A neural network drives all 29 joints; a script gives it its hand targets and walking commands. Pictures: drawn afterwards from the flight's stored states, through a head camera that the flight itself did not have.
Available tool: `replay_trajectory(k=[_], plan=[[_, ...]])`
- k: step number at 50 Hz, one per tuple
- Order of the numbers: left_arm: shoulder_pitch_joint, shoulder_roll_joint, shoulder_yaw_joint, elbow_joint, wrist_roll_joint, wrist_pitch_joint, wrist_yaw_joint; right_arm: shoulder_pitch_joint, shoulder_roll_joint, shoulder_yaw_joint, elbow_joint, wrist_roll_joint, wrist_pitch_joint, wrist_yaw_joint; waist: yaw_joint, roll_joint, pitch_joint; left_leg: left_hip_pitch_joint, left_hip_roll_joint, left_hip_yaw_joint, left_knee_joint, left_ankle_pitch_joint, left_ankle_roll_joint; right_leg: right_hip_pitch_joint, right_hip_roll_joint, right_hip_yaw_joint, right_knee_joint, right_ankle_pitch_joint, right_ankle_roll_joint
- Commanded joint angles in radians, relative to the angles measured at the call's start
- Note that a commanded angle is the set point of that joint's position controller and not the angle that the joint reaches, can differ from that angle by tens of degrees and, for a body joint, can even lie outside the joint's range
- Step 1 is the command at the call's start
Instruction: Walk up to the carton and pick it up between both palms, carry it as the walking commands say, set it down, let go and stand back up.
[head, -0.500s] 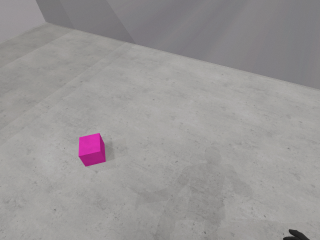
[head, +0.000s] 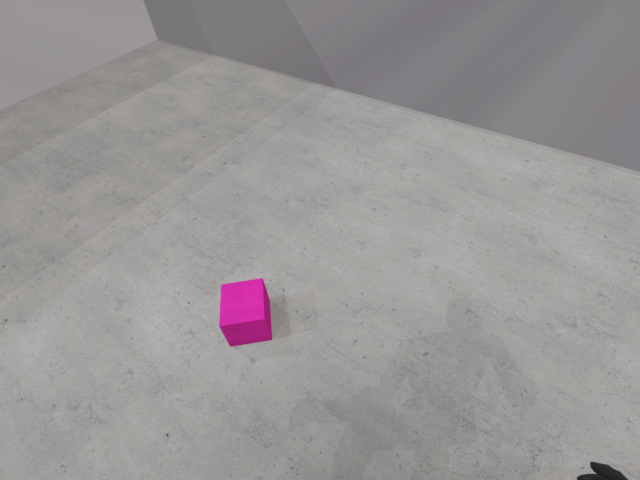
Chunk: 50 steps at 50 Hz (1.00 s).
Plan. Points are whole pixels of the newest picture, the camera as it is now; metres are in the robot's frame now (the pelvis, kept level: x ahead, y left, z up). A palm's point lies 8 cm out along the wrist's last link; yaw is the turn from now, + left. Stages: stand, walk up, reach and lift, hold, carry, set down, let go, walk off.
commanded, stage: walk up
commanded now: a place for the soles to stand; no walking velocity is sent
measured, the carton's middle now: (246, 312) +0.81 +0.31 -0.68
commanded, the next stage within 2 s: none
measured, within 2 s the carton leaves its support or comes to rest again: neither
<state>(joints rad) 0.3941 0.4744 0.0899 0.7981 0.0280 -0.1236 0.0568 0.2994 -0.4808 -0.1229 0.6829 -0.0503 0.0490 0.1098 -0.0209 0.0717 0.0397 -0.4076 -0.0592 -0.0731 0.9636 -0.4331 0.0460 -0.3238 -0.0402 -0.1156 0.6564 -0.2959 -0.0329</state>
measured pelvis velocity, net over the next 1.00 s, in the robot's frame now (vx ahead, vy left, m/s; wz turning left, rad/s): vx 0.25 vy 0.29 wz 0.03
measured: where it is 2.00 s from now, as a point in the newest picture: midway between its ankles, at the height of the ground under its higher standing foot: (241, 477)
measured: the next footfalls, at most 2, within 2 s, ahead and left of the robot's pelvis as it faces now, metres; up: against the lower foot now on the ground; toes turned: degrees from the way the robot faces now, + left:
left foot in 0.24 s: +0.20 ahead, +0.24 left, +0.00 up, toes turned +5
right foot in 0.50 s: +0.25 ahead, +0.03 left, +0.00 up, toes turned -2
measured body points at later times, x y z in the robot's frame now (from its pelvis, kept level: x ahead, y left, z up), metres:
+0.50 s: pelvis +0.15 +0.14 +0.00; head +0.17 +0.12 +0.44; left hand +0.20 +0.49 -0.07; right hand +0.27 -0.20 -0.08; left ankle +0.16 +0.23 -0.72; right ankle +0.21 +0.04 -0.72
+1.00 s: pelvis +0.25 +0.29 -0.01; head +0.27 +0.28 +0.44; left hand +0.32 +0.64 -0.08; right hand +0.35 -0.05 -0.09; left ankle +0.29 +0.40 -0.72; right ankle +0.30 +0.19 -0.71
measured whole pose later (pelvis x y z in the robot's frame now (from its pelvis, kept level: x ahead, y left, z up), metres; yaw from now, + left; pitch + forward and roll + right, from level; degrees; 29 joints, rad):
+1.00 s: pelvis +0.25 +0.29 -0.01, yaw +2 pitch -1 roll +0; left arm 0.39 0.49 0.06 0.73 0.02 -0.10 0.03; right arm 0.33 -0.49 -0.09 0.65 -0.02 -0.02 0.05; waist -0.04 0.03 0.07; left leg -0.39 0.03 0.07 0.75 -0.34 0.04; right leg -0.44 -0.02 -0.07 0.82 -0.43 -0.04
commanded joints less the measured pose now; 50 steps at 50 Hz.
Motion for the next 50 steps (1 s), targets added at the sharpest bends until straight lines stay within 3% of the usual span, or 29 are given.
replay_trajectory(k=[1,6,10,11,12,13,14,15,16,18,21,23,24,25,26,27,28,31,33,36,38,39,40,41,42,43,45,48,50], plan=[[0.013,0.291,0.081,-0.071,-0.011,-0.014,0.014,-0.026,-0.181,-0.046,-0.080,0.005,-0.023,-0.005,0.021,-0.100,0.052,-0.358,0.104,-0.183,0.175,0.058,-0.046,0.198,-0.368,0.503,-0.380,-0.231,-0.201],[0.066,0.275,0.079,-0.076,-0.003,-0.023,0.000,-0.085,-0.118,-0.030,-0.090,0.009,-0.027,0.029,0.047,-0.214,0.042,-0.173,0.141,0.010,-0.070,0.106,-0.065,0.130,-0.282,0.131,-0.277,0.396,-0.163],[0.028,0.307,0.075,-0.109,-0.013,-0.006,-0.003,-0.074,-0.115,-0.046,-0.095,0.011,-0.031,0.043,-0.006,-0.253,-0.006,0.122,0.089,0.150,-0.275,0.186,-0.013,-0.020,-0.245,0.036,-0.198,0.240,-0.113],[0.023,0.286,0.066,-0.116,-0.013,-0.001,-0.003,-0.016,-0.131,-0.059,-0.079,0.006,-0.033,0.038,-0.046,-0.208,-0.022,0.233,0.055,0.166,-0.330,0.173,0.002,-0.082,-0.216,0.002,-0.102,0.180,-0.091],[0.059,0.230,0.047,-0.120,-0.010,0.004,-0.004,0.092,-0.169,-0.080,-0.048,-0.001,-0.038,0.028,-0.093,-0.063,-0.079,0.375,0.019,0.149,-0.383,0.115,0.018,-0.118,-0.157,-0.047,0.138,0.198,-0.061],[0.057,0.157,0.026,-0.161,-0.022,0.002,-0.002,0.161,-0.298,-0.113,-0.064,-0.013,-0.046,0.008,-0.143,0.247,-0.097,0.459,0.265,-0.281,-0.578,-0.005,0.112,-0.341,-0.009,-0.088,0.467,-0.014,0.010],[0.016,0.182,0.028,-0.168,-0.020,0.013,0.010,0.123,-0.339,-0.112,-0.092,0.018,-0.054,-0.003,-0.126,0.216,-0.107,0.378,0.393,-0.503,-0.687,0.008,0.202,-0.406,0.019,0.073,0.592,-0.284,0.023],[0.027,0.220,0.031,-0.143,-0.031,0.021,0.015,0.066,-0.285,-0.093,-0.104,0.033,-0.055,-0.010,-0.087,0.069,-0.068,0.289,0.402,-0.447,-0.645,0.030,0.250,-0.371,-0.020,0.140,0.639,-0.251,0.014],[0.063,0.229,0.033,-0.118,-0.046,0.019,0.010,0.032,-0.247,-0.077,-0.106,0.038,-0.055,-0.018,-0.048,0.026,-0.035,0.225,0.366,-0.363,-0.622,0.032,0.254,-0.347,-0.054,0.142,0.588,-0.207,0.007],[0.124,0.222,0.036,-0.078,-0.037,0.015,0.001,-0.032,-0.199,-0.053,-0.121,0.018,-0.053,-0.027,-0.009,0.077,0.007,0.117,0.271,-0.193,-0.593,0.014,0.217,-0.234,-0.072,0.084,0.337,-0.207,0.010],[0.139,0.183,0.042,-0.074,-0.026,0.006,-0.005,-0.016,-0.190,-0.045,-0.143,0.000,-0.049,-0.014,-0.013,0.147,-0.010,0.077,0.278,-0.173,-0.586,0.136,0.249,-0.111,-0.022,0.025,0.168,-0.210,0.016],[0.196,0.173,0.047,-0.054,-0.026,-0.014,0.003,-0.087,-0.172,-0.036,-0.174,0.004,-0.040,-0.007,0.048,0.113,-0.032,-0.055,0.241,-0.099,-0.497,0.106,0.209,0.122,0.003,0.018,-0.039,0.004,-0.002],[0.250,0.211,0.063,-0.041,-0.017,-0.024,0.012,-0.105,-0.136,-0.023,-0.188,0.005,-0.036,-0.006,0.096,0.041,-0.041,-0.213,0.200,-0.049,-0.375,0.025,0.150,0.312,-0.014,0.093,-0.103,0.063,-0.020],[0.313,0.288,0.090,-0.039,0.001,-0.030,0.024,-0.089,-0.071,-0.003,-0.208,0.004,-0.038,-0.006,0.146,-0.185,-0.058,-0.343,0.090,0.058,-0.072,-0.022,0.067,0.418,-0.189,0.363,-0.276,-0.160,-0.068],[0.245,0.387,0.107,-0.083,0.010,-0.030,0.029,-0.060,-0.089,-0.003,-0.216,0.001,-0.030,-0.012,0.104,-0.241,-0.043,-0.473,0.068,0.037,0.145,-0.136,0.006,0.331,-0.485,0.814,-0.393,-0.306,-0.210],[0.185,0.368,0.099,-0.106,-0.012,-0.022,0.027,-0.067,-0.174,-0.027,-0.194,-0.002,-0.020,-0.023,0.074,-0.090,-0.011,-0.435,0.127,-0.078,0.230,-0.094,-0.013,0.245,-0.497,0.793,-0.348,-0.287,-0.272],[0.152,0.329,0.087,-0.116,-0.018,-0.019,0.026,-0.059,-0.190,-0.037,-0.185,0.000,-0.024,-0.022,0.054,-0.065,0.020,-0.422,0.148,-0.083,0.246,-0.037,-0.027,0.196,-0.435,0.670,-0.309,-0.207,-0.278],[0.099,0.298,0.077,-0.125,-0.010,-0.020,0.018,-0.001,-0.170,-0.037,-0.144,0.002,-0.029,-0.006,0.024,-0.179,0.035,-0.316,0.174,-0.025,0.117,0.029,-0.059,0.112,-0.294,0.363,-0.238,0.107,-0.199],[0.120,0.306,0.081,-0.125,-0.006,-0.019,0.012,-0.025,-0.146,-0.038,-0.150,0.004,-0.028,0.004,0.031,-0.219,0.034,-0.210,0.159,0.036,0.017,0.011,-0.056,0.039,-0.276,0.260,-0.202,0.278,-0.190],[0.080,0.327,0.080,-0.144,-0.009,-0.011,0.008,-0.025,-0.136,-0.049,-0.150,0.009,-0.032,0.016,0.008,-0.254,0.003,0.006,0.121,0.122,-0.152,0.088,-0.031,-0.088,-0.230,0.164,-0.155,0.182,-0.154],[0.066,0.282,0.062,-0.152,-0.006,0.003,0.007,0.097,-0.155,-0.069,-0.110,-0.006,-0.039,0.010,-0.066,-0.162,-0.036,0.256,0.048,0.168,-0.268,0.100,-0.007,-0.244,-0.156,0.085,0.032,0.002,-0.100],[0.089,0.217,0.040,-0.159,-0.002,0.009,0.010,0.193,-0.191,-0.085,-0.092,-0.015,-0.047,-0.001,-0.111,0.010,-0.053,0.337,0.070,0.080,-0.382,0.008,0.022,-0.295,-0.086,0.023,0.273,-0.039,-0.063],[0.053,0.162,0.025,-0.203,-0.016,0.008,0.019,0.198,-0.327,-0.106,-0.129,-0.011,-0.057,-0.012,-0.132,0.323,-0.028,0.353,0.369,-0.479,-0.645,-0.124,0.130,-0.537,0.069,-0.025,0.542,-0.302,0.017],[0.033,0.215,0.030,-0.181,-0.019,0.022,0.033,0.141,-0.331,-0.103,-0.146,0.013,-0.062,-0.019,-0.112,0.142,-0.041,0.245,0.432,-0.551,-0.669,-0.138,0.226,-0.471,0.008,0.153,0.637,-0.292,0.023],[0.050,0.245,0.034,-0.149,-0.035,0.021,0.027,0.082,-0.282,-0.081,-0.148,0.025,-0.059,-0.029,-0.072,0.068,-0.009,0.175,0.411,-0.491,-0.636,-0.147,0.264,-0.434,-0.018,0.158,0.658,-0.245,0.019],[0.101,0.247,0.035,-0.118,-0.042,0.018,0.016,0.040,-0.256,-0.067,-0.141,0.029,-0.061,-0.038,-0.026,0.042,0.015,0.129,0.364,-0.392,-0.598,-0.171,0.247,-0.393,-0.060,0.141,0.567,-0.202,0.014],[0.126,0.227,0.030,-0.084,-0.016,0.013,-0.006,0.015,-0.228,-0.045,-0.121,0.020,-0.066,-0.052,-0.011,0.080,0.033,0.037,0.306,-0.248,-0.568,-0.085,0.223,-0.259,-0.048,0.088,0.359,-0.246,0.016],[0.111,0.165,0.023,-0.083,-0.005,0.015,-0.025,0.001,-0.207,-0.025,-0.093,0.027,-0.081,-0.065,0.016,0.087,-0.004,-0.019,0.337,-0.188,-0.527,0.223,0.213,-0.072,-0.003,0.071,0.196,-0.169,-0.001],[0.098,0.150,0.026,-0.076,0.003,0.010,-0.025,-0.037,-0.164,0.003,-0.077,0.039,-0.084,-0.074,0.057,0.027,-0.039,-0.093,0.300,-0.096,-0.411,0.252,0.153,0.128,0.031,0.095,-0.002,-0.008,-0.031]])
